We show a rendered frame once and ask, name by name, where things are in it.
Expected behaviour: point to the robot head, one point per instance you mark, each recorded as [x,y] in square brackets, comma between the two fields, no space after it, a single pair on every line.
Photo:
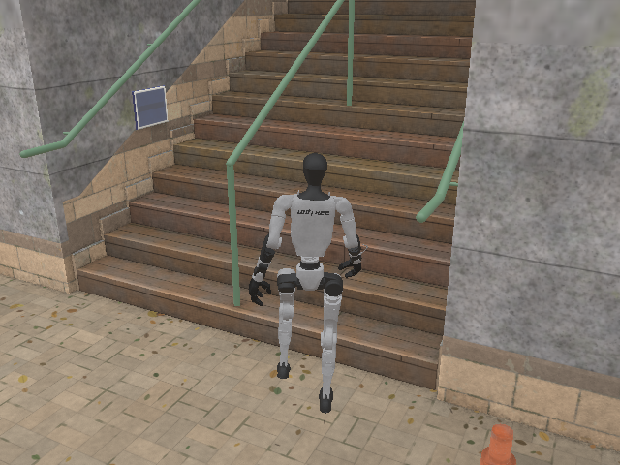
[314,169]

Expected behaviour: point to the left robot forearm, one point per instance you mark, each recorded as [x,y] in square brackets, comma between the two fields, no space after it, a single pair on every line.
[263,262]

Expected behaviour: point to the right robot foot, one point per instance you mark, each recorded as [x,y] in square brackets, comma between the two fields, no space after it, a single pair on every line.
[325,404]

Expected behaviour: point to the right robot forearm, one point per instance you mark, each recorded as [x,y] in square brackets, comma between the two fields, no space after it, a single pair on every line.
[355,254]

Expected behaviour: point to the right robot hand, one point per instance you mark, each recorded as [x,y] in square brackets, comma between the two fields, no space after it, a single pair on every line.
[355,271]

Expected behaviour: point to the right robot upper arm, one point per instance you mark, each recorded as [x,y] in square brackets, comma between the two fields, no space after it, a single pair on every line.
[343,206]

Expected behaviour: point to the left robot hand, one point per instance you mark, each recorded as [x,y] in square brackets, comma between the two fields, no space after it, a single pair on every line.
[254,291]

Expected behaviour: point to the left robot upper arm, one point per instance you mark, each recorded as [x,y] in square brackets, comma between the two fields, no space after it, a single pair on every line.
[278,216]

